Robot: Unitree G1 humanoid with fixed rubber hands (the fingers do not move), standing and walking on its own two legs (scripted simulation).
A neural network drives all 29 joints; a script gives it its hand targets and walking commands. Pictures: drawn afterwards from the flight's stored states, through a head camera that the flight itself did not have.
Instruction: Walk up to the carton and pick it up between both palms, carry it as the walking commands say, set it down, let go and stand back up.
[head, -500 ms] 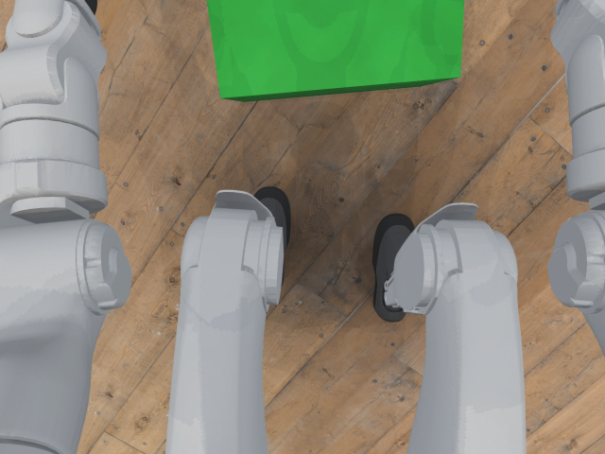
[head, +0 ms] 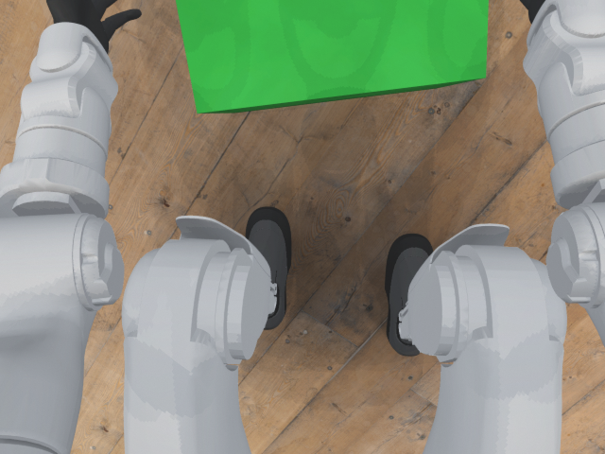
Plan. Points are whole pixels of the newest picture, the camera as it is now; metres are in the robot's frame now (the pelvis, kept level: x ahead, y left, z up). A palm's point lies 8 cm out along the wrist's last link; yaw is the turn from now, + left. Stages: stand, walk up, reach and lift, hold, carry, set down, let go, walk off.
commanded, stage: reach and lift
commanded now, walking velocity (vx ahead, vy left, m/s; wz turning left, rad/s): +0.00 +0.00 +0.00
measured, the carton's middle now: (326, 4) +0.54 +0.04 -0.27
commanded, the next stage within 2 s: none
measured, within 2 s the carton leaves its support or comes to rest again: leaves its support in 1.68 s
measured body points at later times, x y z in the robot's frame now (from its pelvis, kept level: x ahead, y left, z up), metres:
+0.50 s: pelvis +0.00 +0.00 +0.00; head +0.37 +0.01 +0.23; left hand +0.50 +0.28 -0.20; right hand +0.55 -0.16 -0.20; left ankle +0.13 +0.11 -0.31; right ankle +0.10 -0.12 -0.31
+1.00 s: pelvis +0.00 +0.00 +0.01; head +0.38 +0.01 +0.24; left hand +0.52 +0.24 -0.19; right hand +0.55 -0.14 -0.20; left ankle +0.13 +0.11 -0.31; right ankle +0.10 -0.12 -0.31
